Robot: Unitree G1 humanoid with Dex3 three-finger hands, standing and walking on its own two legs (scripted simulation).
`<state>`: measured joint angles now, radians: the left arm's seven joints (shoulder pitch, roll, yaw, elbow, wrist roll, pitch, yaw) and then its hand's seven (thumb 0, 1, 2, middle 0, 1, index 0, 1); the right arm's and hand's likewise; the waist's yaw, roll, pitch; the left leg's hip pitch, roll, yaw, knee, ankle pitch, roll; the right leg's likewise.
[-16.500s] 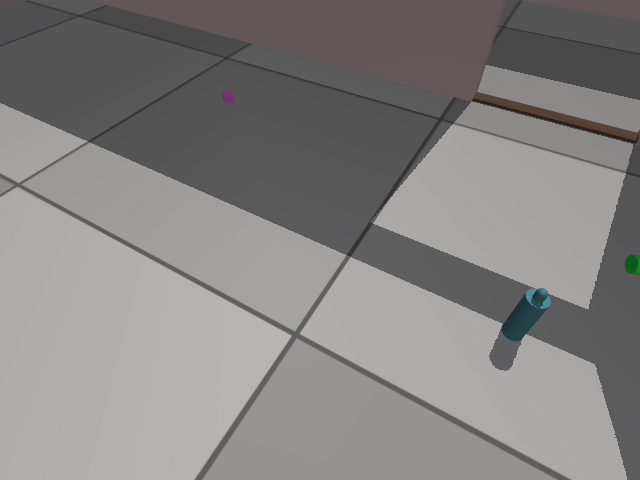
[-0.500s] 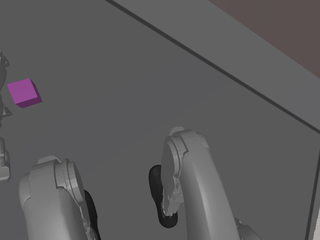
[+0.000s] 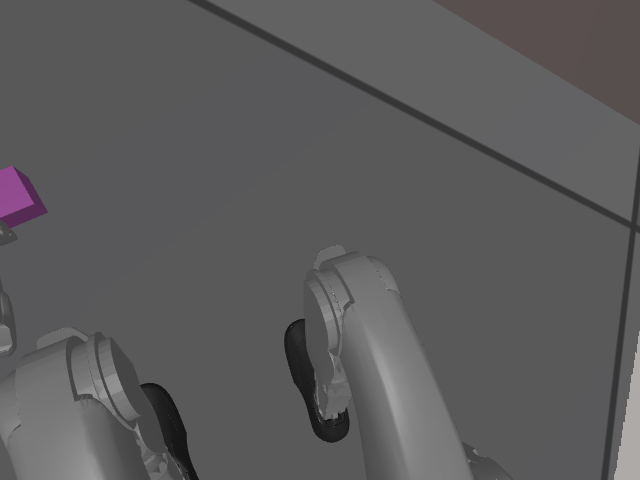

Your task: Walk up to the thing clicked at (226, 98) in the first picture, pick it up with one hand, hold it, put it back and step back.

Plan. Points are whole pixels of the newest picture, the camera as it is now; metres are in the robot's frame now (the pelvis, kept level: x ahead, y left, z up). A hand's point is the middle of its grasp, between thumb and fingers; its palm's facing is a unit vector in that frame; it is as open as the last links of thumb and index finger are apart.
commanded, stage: rest palm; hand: left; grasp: from above
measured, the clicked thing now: (9, 198) +0.52 +0.28 -0.29
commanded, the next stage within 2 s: close in 1.46 s
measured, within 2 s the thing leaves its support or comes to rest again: neither
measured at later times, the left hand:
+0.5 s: hand out of the picture +0.50 +0.27 -0.22, palm faces -0.43 -0.14 -0.89, open 14.0 cm
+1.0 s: hand out of the picture +0.51 +0.28 -0.26, palm faces -0.44 -0.16 -0.88, open 14.0 cm
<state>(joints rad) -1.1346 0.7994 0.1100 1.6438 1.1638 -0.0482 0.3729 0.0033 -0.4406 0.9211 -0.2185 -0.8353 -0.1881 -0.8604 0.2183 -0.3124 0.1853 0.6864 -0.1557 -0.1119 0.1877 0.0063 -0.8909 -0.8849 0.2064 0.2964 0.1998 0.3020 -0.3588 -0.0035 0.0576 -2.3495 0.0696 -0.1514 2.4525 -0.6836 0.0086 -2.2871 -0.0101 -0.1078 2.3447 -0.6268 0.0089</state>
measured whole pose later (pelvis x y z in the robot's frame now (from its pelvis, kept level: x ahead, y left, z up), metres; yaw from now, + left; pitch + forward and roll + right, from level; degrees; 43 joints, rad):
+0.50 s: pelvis +0.01 +0.01 -0.01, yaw -2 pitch +32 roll -11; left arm -1.19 0.87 0.11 1.74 1.27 -0.11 0.54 0.00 -0.48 0.98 -0.21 -0.79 -0.15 -0.84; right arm 0.16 -0.32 0.22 0.67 -0.22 -0.19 0.22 0.00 -0.89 -0.89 0.20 0.30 0.20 0.30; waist -0.39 -0.08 0.10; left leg -2.37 0.06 -0.19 2.51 -0.72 0.01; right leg -2.28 -0.01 -0.13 2.37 -0.66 0.02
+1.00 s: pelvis +0.01 +0.01 -0.01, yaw -4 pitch +30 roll -13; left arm -1.19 0.99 0.14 1.78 1.25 -0.12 0.57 0.00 -0.48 0.97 -0.19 -0.82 -0.15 -0.86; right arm 0.16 -0.34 0.29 0.66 -0.26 -0.24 0.28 0.01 -0.90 -0.90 0.20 0.30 0.20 0.30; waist -0.42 -0.11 0.17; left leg -2.37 0.06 -0.23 2.55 -0.75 0.01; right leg -2.26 0.00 -0.17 2.38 -0.67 0.03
